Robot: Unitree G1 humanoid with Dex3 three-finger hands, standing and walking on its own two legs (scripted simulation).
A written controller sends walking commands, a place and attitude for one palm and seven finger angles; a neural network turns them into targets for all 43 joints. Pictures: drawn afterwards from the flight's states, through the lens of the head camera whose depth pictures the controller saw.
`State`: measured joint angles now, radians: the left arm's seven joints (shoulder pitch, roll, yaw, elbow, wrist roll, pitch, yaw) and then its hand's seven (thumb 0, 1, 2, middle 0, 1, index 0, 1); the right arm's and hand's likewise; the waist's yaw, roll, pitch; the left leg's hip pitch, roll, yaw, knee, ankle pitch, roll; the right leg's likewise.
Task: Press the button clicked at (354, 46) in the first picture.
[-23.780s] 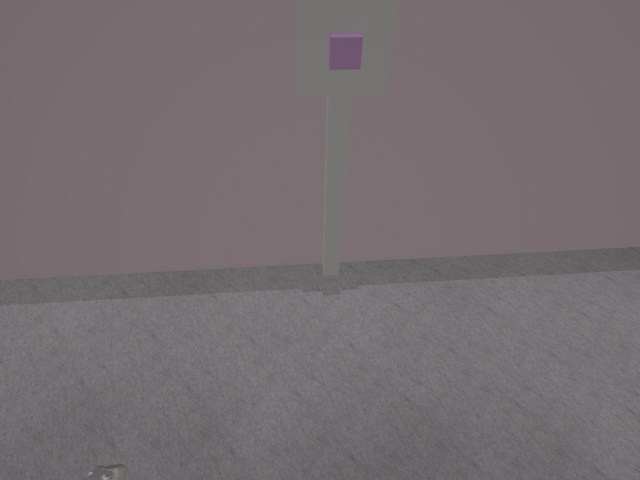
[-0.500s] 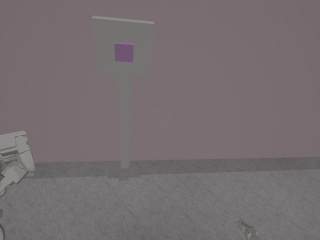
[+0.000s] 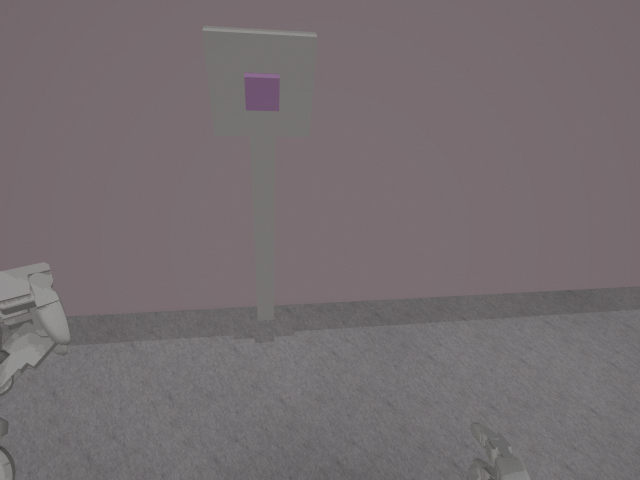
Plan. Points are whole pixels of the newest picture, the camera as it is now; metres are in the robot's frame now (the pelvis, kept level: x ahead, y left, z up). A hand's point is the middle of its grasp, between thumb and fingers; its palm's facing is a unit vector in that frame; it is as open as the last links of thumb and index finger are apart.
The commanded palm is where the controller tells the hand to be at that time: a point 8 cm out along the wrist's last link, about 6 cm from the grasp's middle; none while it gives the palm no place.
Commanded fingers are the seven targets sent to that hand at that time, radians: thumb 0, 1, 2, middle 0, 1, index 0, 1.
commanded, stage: stop stepping back and stand still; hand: left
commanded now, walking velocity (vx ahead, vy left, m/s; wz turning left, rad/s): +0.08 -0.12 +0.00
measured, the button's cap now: (262, 91) +0.81 +0.15 +0.13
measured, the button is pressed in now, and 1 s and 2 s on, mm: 0 0 0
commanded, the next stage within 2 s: let the arm hang, fingers relaxed in 0.62 s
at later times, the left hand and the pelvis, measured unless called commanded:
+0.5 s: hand (71, 306) +0.22 +0.24 +0.18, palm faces +0.40 -0.79 -0.47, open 3.1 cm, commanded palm +0.15 +0.28 +0.19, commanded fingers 0.00 0.90 0.90 -1.30 -1.50 -1.30 -1.50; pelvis +0.03 +0.00 +0.01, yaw +2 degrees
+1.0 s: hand out of the picture +0.09 +0.19 -0.15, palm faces +0.01 -0.97 -0.23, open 3.2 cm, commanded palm none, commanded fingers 0.00 0.90 0.90 -0.75 -0.90 -0.75 -0.90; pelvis +0.02 +0.00 +0.01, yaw +3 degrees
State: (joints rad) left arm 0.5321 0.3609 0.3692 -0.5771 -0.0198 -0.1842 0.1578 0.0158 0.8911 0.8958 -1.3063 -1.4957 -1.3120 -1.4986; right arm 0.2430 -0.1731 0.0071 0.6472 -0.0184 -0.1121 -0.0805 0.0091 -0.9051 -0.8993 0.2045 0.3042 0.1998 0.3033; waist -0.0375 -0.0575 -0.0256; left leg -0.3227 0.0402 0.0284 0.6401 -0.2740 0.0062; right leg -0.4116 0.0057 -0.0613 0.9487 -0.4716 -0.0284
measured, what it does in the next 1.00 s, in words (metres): steps on the spot: right foot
